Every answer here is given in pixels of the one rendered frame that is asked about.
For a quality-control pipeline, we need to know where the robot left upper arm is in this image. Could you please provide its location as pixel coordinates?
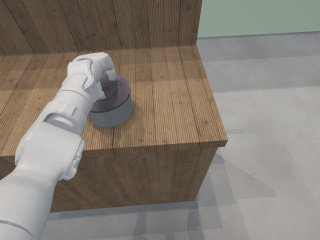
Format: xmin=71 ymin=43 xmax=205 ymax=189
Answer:
xmin=0 ymin=121 xmax=85 ymax=240

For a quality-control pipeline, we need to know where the lid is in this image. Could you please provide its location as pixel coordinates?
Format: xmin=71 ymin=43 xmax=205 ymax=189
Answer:
xmin=90 ymin=73 xmax=131 ymax=113

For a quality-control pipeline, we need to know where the table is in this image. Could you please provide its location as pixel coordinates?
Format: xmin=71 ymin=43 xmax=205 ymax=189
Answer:
xmin=0 ymin=0 xmax=228 ymax=213

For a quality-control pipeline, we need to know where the left robot forearm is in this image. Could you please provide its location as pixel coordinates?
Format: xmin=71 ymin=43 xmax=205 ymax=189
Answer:
xmin=15 ymin=56 xmax=102 ymax=166

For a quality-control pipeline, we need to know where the pot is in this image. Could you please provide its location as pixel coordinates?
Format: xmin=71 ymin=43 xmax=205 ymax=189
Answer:
xmin=87 ymin=94 xmax=133 ymax=127

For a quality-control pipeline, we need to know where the left robot hand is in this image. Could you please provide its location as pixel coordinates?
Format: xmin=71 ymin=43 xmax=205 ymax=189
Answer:
xmin=72 ymin=52 xmax=116 ymax=100

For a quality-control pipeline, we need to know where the knob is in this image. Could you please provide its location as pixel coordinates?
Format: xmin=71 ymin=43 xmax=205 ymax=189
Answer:
xmin=99 ymin=74 xmax=112 ymax=92

